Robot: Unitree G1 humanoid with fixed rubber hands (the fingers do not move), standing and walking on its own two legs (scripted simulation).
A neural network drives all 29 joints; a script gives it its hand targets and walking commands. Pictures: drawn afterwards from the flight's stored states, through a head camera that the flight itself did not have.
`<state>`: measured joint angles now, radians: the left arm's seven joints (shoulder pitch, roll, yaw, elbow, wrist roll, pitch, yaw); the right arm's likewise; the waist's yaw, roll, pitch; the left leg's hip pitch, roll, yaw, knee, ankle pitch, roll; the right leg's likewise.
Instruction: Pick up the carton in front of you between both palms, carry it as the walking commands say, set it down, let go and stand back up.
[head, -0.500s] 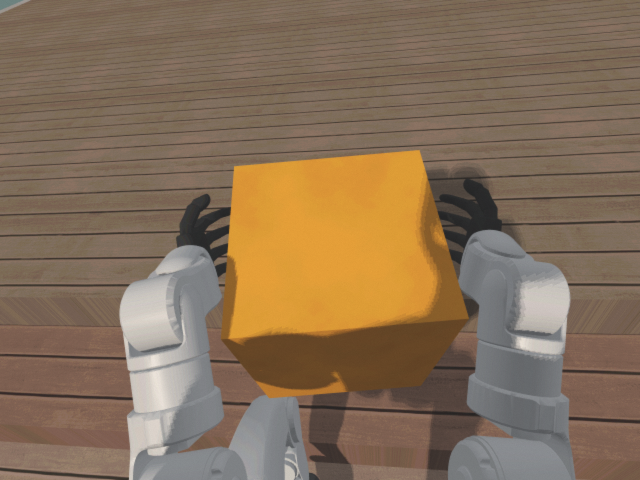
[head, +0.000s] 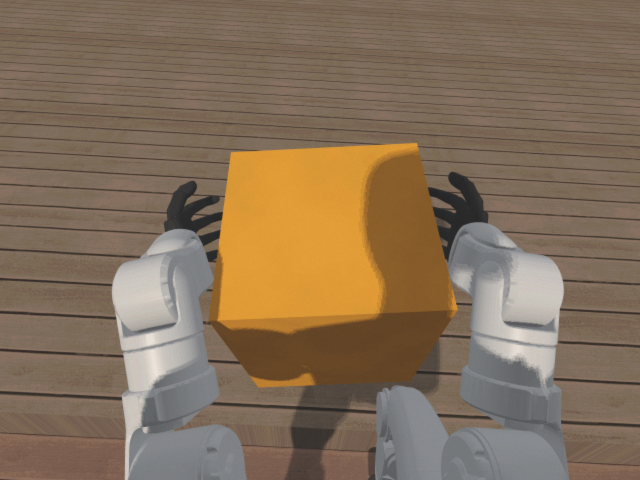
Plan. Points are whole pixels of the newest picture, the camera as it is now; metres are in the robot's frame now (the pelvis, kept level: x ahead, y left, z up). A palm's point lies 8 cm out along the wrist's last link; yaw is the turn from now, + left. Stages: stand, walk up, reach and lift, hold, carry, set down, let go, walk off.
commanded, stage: carry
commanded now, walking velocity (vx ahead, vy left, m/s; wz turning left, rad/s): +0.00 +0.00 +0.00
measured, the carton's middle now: (329, 277) +0.35 +0.00 +0.09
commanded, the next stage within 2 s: none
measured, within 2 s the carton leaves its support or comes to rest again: neither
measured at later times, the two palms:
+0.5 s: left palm (258, 77) +0.47 +0.08 +0.29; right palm (527, 88) +0.47 -0.22 +0.29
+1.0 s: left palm (256, 116) +0.48 +0.09 +0.24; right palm (503, 122) +0.48 -0.22 +0.24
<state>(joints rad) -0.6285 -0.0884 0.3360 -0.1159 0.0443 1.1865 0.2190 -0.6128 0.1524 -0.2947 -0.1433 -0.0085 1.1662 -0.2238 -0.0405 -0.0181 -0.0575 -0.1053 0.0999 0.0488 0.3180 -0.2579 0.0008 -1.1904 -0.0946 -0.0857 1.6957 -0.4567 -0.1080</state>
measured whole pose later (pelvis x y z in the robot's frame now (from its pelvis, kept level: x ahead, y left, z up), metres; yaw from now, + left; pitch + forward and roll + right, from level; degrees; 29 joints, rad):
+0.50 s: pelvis +0.13 -0.07 +0.12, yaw +1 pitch +2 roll +0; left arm -0.60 -0.15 0.30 -0.17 0.06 1.17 0.20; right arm -0.59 0.11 -0.31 -0.18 -0.04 1.17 -0.20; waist 0.00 0.02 -0.05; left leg -0.51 0.00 0.06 0.75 -0.28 0.07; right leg -0.45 0.01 -0.13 0.56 -0.16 -0.09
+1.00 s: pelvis +0.16 -0.07 +0.13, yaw +0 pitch +2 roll +0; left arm -0.50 -0.16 0.32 0.06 0.10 1.04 0.17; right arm -0.47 0.17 -0.33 0.02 -0.11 1.04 -0.18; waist 0.01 -0.01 -0.08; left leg -0.35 0.00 0.07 0.54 -0.22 0.03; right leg -0.37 0.02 -0.12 0.52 -0.18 -0.08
